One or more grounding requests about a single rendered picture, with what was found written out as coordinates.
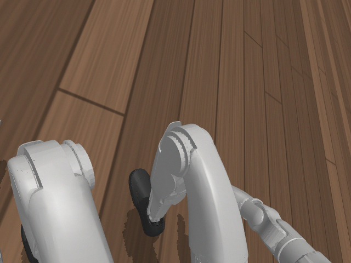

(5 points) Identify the right robot arm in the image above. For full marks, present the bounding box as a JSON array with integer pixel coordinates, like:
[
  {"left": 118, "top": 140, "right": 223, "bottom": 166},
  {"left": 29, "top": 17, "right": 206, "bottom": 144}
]
[{"left": 240, "top": 198, "right": 331, "bottom": 263}]

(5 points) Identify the right robot hand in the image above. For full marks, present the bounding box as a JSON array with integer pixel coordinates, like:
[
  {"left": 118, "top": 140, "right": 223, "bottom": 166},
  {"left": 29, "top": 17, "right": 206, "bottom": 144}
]
[{"left": 232, "top": 185, "right": 253, "bottom": 211}]

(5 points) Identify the right robot foot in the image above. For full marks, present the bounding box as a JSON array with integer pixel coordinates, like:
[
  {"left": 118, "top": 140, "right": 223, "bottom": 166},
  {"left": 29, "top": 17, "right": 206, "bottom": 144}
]
[{"left": 128, "top": 169, "right": 165, "bottom": 237}]

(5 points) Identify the left robot foot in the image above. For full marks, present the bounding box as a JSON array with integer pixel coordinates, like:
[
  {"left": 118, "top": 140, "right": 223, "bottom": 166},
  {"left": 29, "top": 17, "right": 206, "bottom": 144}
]
[{"left": 21, "top": 224, "right": 39, "bottom": 263}]

